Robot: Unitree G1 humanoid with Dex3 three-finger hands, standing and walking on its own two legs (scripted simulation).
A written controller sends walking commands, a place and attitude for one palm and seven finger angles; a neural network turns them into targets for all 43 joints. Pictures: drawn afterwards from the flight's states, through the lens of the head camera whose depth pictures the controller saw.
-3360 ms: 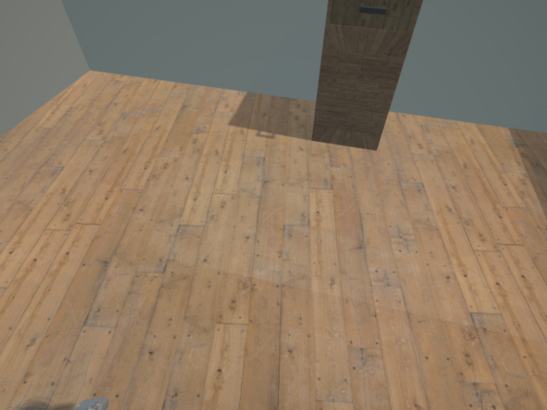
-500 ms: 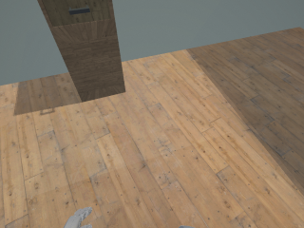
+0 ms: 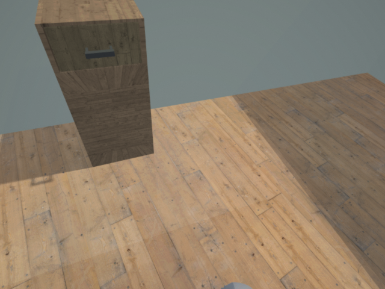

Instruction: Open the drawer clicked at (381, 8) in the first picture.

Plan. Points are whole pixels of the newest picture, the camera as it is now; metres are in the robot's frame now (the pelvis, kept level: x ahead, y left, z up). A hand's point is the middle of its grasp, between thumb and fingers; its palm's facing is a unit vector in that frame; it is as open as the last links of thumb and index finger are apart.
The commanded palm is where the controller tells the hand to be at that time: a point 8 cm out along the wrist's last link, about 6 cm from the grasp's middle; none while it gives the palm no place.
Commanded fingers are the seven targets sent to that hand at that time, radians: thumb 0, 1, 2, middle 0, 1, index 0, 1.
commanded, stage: walk to a spot facing it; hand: left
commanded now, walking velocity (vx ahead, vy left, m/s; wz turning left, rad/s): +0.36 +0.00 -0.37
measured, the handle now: (99, 51) +0.95 +0.45 -0.01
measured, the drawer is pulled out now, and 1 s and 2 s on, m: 0.00 0.00 0.00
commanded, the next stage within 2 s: turn to face it in 0.30 s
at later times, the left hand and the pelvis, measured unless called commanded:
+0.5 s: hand (153, 228) +0.31 +0.12 -0.17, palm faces -0.08 -0.97 -0.22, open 7.2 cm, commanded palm none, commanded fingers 0.00 0.90 0.90 -0.20 -0.30 -0.20 -0.30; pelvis +0.22 -0.06 -0.01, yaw -5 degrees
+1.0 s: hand (133, 207) +0.36 +0.19 -0.17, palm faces +0.19 -0.95 -0.25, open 7.4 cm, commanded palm none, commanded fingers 0.00 0.90 0.90 -0.20 -0.30 -0.20 -0.30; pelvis +0.32 -0.03 -0.01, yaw +9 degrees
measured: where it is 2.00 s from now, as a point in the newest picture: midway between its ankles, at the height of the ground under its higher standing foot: (192, 261)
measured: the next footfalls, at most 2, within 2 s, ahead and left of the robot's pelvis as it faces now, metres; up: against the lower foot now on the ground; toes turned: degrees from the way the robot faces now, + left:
right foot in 0.28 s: +0.27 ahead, -0.16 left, +0.00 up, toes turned -15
left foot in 0.68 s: +0.40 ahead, +0.06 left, +0.00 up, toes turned +10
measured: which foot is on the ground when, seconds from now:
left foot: down 0.00-0.28, up 0.30-0.66, down 0.68-1.00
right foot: up 0.00-0.26, down 0.28-0.70, up 0.72-1.00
